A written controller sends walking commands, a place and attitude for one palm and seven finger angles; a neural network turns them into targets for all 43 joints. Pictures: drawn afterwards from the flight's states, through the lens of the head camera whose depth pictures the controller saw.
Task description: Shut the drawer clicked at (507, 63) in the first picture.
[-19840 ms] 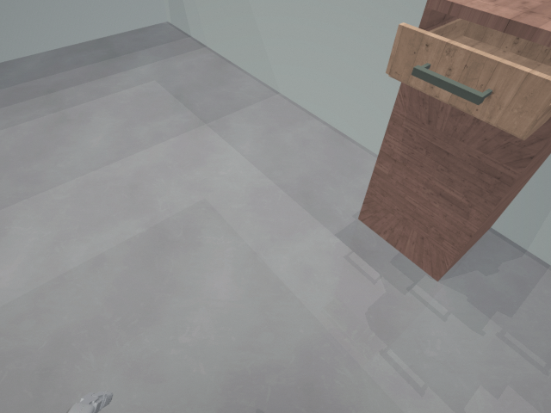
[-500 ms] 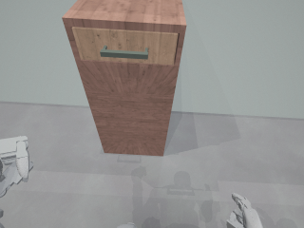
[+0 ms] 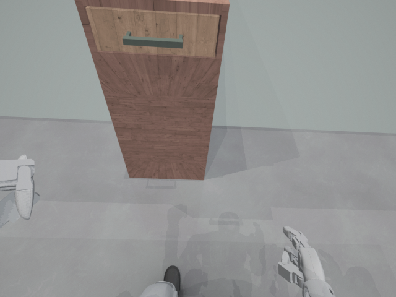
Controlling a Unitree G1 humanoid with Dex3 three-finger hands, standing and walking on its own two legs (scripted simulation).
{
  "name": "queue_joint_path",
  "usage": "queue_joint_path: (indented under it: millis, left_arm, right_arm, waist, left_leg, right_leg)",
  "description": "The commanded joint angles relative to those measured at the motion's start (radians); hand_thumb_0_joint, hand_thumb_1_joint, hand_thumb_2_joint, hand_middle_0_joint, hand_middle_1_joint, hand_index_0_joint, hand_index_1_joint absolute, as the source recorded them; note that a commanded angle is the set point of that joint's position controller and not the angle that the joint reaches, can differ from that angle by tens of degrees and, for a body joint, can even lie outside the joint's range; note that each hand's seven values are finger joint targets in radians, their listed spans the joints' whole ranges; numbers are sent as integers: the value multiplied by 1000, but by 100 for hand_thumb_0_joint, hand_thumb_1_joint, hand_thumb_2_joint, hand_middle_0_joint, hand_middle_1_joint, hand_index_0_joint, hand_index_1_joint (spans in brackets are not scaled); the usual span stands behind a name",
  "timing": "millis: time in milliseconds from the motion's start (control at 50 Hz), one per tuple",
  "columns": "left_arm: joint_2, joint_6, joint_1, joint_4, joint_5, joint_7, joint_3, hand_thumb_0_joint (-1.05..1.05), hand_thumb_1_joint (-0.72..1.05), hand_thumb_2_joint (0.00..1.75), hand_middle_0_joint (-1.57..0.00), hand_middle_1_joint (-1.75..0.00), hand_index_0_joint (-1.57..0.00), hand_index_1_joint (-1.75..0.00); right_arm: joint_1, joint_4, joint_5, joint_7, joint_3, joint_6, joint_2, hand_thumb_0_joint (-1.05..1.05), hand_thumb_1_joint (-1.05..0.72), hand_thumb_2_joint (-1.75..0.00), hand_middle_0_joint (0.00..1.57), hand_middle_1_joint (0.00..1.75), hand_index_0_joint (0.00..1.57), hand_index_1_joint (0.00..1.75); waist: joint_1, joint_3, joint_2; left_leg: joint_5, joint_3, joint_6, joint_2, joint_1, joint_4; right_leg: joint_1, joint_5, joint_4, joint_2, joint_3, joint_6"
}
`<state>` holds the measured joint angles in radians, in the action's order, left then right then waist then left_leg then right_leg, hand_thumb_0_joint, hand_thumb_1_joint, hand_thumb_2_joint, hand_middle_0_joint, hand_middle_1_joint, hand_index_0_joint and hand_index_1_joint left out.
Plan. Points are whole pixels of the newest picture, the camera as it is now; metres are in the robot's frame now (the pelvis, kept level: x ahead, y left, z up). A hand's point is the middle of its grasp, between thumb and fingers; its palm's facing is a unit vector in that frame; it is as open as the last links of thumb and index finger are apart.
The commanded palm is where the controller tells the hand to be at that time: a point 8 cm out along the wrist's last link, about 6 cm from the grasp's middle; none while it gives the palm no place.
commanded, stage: stop stepping back and stand still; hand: left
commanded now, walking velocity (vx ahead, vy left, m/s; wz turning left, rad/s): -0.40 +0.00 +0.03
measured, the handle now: (154, 38) +0.79 +0.19 +0.11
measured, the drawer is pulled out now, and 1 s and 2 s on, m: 0.00 0.00 0.00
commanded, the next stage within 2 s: let the arm hang, fingers relaxed in 0.86 s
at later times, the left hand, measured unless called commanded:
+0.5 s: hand out of the picture +0.08 +0.26 +0.20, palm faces +0.41 -0.79 -0.46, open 3.3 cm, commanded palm +0.02 +0.30 +0.20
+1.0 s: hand out of the picture +0.08 +0.26 +0.16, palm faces +0.37 -0.79 -0.48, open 3.2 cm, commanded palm none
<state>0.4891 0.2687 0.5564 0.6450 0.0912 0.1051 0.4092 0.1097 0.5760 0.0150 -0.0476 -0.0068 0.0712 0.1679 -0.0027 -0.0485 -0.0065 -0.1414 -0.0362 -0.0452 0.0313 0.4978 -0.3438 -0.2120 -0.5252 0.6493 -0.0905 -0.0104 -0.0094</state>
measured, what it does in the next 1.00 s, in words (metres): walks backwards: left foot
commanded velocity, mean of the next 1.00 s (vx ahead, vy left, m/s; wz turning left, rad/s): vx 0.11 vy -0.01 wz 0.00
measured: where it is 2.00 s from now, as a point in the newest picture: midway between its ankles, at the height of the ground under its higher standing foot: outside the picture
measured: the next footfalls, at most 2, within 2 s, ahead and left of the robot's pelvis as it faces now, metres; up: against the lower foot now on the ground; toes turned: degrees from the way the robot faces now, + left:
left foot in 0.28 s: -0.06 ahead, +0.14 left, +0.00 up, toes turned +10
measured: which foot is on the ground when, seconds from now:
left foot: down 0.00-0.04, up 0.06-0.26, down 0.28-1.00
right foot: down 0.00-1.00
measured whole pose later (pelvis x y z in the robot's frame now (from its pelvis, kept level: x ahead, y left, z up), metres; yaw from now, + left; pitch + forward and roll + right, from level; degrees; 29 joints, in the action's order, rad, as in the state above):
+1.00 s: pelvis -0.10 +0.01 +0.01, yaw +5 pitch +0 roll -1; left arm 0.38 0.22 0.53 0.42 -0.01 0.12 0.28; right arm 0.24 0.69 0.00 -0.01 0.02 0.12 0.21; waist -0.01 0.01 -0.03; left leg 0.40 -0.02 0.00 0.02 0.39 -0.77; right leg -0.29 -0.27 0.56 -0.02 0.08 -0.05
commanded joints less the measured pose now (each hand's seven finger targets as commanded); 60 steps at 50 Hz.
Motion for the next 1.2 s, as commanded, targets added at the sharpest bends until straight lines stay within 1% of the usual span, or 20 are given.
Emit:
queue_joint_path:
  millis: [0,20,40,100,220,280,320,440,540,620,640,680,700,840,880,920,940,1060,1100,1180]
  left_arm:
    - [116,34,132,114,22,25,156,0,90,90,-140,-160,-140,-160]
    - [133,35,140,109,14,29,141,0,90,90,-140,-160,-140,-160]
    - [145,19,125,118,11,44,157,0,90,90,-140,-160,-140,-160]
    - [67,-30,45,100,-28,27,99,0,90,90,-140,-160,-140,-160]
    - [19,11,-52,122,-82,85,7,0,90,90,-140,-160,-140,-160]
    - [82,35,-82,238,-77,84,45,0,90,90,-140,-160,-140,-160]
    - [94,38,-14,257,-61,67,71,0,90,90,-140,-160,-140,-160]
    - [33,22,114,104,-50,66,83,0,90,90,-140,-160,-140,-160]
    - [32,-16,63,38,-42,73,69,0,90,90,-140,-160,-140,-160]
    - [17,-7,-15,47,-59,81,36,0,90,90,-140,-160,-140,-160]
    - [19,2,-62,97,-57,79,26,0,90,90,-140,-160,-140,-160]
    - [25,25,-86,157,-74,86,39,0,90,90,-140,-160,-140,-160]
    - [45,26,-96,158,-81,85,53,0,90,90,-140,-160,-140,-160]
    - [24,6,89,95,-80,80,47,0,90,90,-140,-160,-140,-160]
    - [37,7,81,76,-73,72,55,0,90,90,-140,-160,-140,-160]
    - [59,11,8,93,-60,78,82,0,90,90,-140,-160,-140,-160]
    - [-60,-165,-124,-697,-147,-46,-282,0,90,90,-140,-160,-140,-160]
    - [-162,-259,-195,-919,-124,-90,-321,0,90,90,-116,-134,-116,-134]
    - [-174,-265,-201,-1029,-124,-91,-336,0,90,90,-108,-125,-108,-125]
    - [-155,-276,-275,-1266,-112,-90,-349,0,90,90,-92,-108,-92,-108]
  right_arm:
    - [-61,-148,-3,-10,69,20,144,0,-90,-90,20,30,20,30]
    - [-47,-143,-28,-10,76,12,132,0,-90,-90,20,30,20,30]
    - [-78,-121,-21,-2,90,9,146,0,-90,-90,20,30,20,30]
    - [-58,-139,-14,-16,48,-9,79,0,-90,-90,20,30,20,30]
    - [48,-92,0,-76,43,95,147,0,-90,-90,20,30,20,30]
    - [56,-127,-12,-63,56,123,185,0,-90,-90,20,30,20,30]
    - [71,-113,-7,-44,38,127,132,0,-90,-90,20,30,20,30]
    - [38,-105,-15,-12,47,122,153,0,-90,-90,20,30,20,30]
    - [23,-102,-17,-22,57,52,143,0,-90,-90,20,30,20,30]
    - [27,-87,-13,-42,26,64,122,0,-90,-90,20,30,20,30]
    - [11,-96,-11,-53,34,73,140,0,-90,-90,20,30,20,30]
    - [42,-103,-4,-52,40,89,158,0,-90,-90,20,30,20,30]
    - [39,-101,-3,-45,43,100,143,0,-90,-90,20,30,20,30]
    - [31,-86,-10,-17,43,113,144,0,-90,-90,20,30,20,30]
    - [32,-98,-10,-14,50,88,136,0,-90,-90,20,30,20,30]
    - [44,-86,-9,-13,53,81,133,0,-90,-90,20,30,20,30]
    - [-21,110,-7,83,100,123,243,0,-90,-90,20,30,20,30]
    - [161,103,10,72,56,-45,155,0,-90,-90,20,30,20,30]
    - [115,115,25,55,52,-46,198,0,-90,-90,20,30,20,30]
    - [99,205,20,41,25,-57,159,0,-90,-90,20,30,20,30]
  waist:
    - [21,171,-104]
    - [9,136,185]
    - [43,65,274]
    - [-23,1,158]
    - [-1,101,-26]
    - [17,196,-146]
    - [-1,202,-231]
    - [-2,99,-110]
    - [-7,21,213]
    - [-28,38,89]
    - [-27,27,-8]
    - [-18,16,-249]
    - [-18,22,-197]
    - [8,60,-115]
    - [-11,42,88]
    - [-8,85,132]
    - [-40,72,143]
    - [-32,99,214]
    - [4,138,129]
    - [6,58,-124]
  left_leg:
    - [575,26,91,75,-40,-55]
    - [521,17,135,-51,-245,-558]
    - [594,99,136,-127,-160,-946]
    - [477,99,94,-1,-5,-913]
    - [408,-13,17,-12,-310,-60]
    - [-52,178,-31,170,-443,-74]
    - [-171,187,-20,149,-431,-30]
    - [505,104,-15,118,-130,-9]
    - [586,8,38,-24,-66,-559]
    - [505,-1,14,-3,-298,-160]
    - [556,60,6,27,-317,-59]
    - [797,472,-108,273,-274,171]
    - [792,481,-139,291,-227,200]
    - [546,117,-33,116,-78,-44]
    - [535,32,23,4,6,-296]
    - [555,28,38,-13,-31,-462]
    - [623,61,35,87,38,-569]
    - [215,65,10,21,-209,-239]
    - [-1,131,-26,110,-250,-228]
    - [169,114,-7,88,-183,-91]
  right_leg:
    - [7,6,-245,110,-17,-79]
    - [-438,-217,-537,382,-350,-137]
    - [-623,-240,-638,537,-503,-231]
    - [-459,-16,-453,331,-123,-124]
    - [-94,308,-262,256,-105,-58]
    - [-83,414,-60,136,-18,13]
    - [-99,266,-23,106,57,29]
    - [86,225,-211,108,42,2]
    - [-181,-269,-486,379,-387,-185]
    - [-235,-97,-295,246,-107,-86]
    - [-249,-71,-198,200,-58,-56]
    - [-295,33,142,69,54,10]
    - [-272,35,253,78,29,11]
    - [91,193,-212,100,58,2]
    - [65,122,-375,279,-273,-93]
    - [19,123,-420,399,-362,-159]
    - [-45,421,-265,468,-205,-158]
    - [-88,644,-77,260,-4,-62]
    - [-65,577,-80,207,16,-15]
    - [3,371,-143,177,11,-14]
